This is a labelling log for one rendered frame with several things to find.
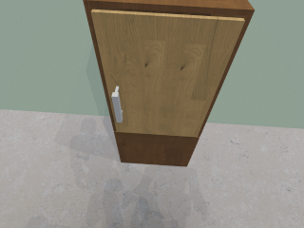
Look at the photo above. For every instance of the cupboard door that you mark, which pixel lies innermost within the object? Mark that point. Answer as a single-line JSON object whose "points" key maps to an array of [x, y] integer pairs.
{"points": [[167, 66]]}

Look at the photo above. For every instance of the handle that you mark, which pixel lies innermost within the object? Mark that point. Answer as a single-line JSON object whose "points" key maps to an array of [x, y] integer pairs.
{"points": [[117, 105]]}

